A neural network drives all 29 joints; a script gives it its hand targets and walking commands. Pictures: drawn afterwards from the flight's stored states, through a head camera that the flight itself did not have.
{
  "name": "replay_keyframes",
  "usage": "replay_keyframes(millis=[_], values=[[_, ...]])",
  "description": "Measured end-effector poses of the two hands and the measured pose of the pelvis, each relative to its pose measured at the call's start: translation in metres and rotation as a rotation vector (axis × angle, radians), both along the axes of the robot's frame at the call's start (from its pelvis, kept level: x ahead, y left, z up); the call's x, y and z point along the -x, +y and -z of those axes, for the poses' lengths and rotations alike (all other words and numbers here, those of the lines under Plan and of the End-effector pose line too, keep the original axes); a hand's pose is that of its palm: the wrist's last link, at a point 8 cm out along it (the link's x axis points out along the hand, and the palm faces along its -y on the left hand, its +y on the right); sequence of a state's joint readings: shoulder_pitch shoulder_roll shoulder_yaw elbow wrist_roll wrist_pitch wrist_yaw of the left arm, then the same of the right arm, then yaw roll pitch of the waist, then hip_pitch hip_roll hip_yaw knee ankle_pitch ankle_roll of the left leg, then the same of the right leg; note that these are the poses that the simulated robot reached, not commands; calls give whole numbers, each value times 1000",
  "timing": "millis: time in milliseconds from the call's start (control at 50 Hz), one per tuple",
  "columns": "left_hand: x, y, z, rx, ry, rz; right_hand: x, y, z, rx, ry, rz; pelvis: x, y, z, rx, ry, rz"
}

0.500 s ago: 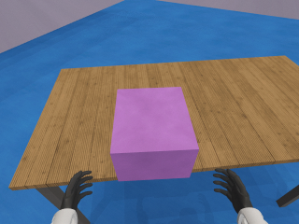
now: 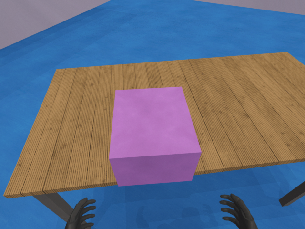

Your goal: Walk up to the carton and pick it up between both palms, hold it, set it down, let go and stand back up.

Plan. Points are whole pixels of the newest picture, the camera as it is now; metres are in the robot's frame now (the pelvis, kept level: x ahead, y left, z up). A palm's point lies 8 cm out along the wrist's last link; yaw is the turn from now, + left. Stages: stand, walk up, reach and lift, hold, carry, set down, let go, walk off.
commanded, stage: set down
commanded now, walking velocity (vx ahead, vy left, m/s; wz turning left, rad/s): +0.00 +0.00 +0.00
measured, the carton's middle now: (151, 133) +0.42 +0.04 +0.01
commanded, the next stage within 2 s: let go in 0.04 s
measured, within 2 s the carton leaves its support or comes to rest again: neither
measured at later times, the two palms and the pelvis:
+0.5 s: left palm out of the picture +0.16 +0.23 -0.08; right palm out of the picture +0.15 -0.22 -0.08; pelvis -0.01 +0.00 +0.00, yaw -1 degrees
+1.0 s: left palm out of the picture +0.06 +0.27 -0.11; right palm out of the picture +0.06 -0.25 -0.11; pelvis -0.02 +0.01 -0.01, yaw +1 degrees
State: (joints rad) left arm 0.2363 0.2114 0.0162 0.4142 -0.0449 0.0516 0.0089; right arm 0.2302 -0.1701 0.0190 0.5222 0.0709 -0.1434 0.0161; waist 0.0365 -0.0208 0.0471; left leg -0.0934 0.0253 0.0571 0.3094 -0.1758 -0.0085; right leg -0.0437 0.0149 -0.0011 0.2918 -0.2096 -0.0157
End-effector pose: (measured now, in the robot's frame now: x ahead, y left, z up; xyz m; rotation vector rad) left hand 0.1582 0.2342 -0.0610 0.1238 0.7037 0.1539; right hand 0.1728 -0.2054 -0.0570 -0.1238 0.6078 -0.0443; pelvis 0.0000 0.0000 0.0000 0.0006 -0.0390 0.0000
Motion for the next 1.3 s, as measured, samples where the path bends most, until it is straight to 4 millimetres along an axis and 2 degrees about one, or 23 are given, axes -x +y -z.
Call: replay_keyframes(millis=[280,620,740,840,960,1300], values=[[9,-5,20,-12,120,31,20,-12,20,50,92,7,7,-2,2,-2,-12,3],[2,-6,22,-33,106,62,28,-26,27,89,128,30,7,-1,4,3,4,4],[30,17,28,-74,116,30,55,-45,39,139,247,73,5,2,7,7,14,-11],[60,32,36,-95,182,8,79,-51,46,158,313,81,10,5,8,9,10,-18],[89,39,44,-96,242,6,103,-47,50,162,362,75,20,10,9,10,3,-23],[148,47,61,-76,348,5,151,-30,58,157,432,66,45,23,11,11,-7,-30]])
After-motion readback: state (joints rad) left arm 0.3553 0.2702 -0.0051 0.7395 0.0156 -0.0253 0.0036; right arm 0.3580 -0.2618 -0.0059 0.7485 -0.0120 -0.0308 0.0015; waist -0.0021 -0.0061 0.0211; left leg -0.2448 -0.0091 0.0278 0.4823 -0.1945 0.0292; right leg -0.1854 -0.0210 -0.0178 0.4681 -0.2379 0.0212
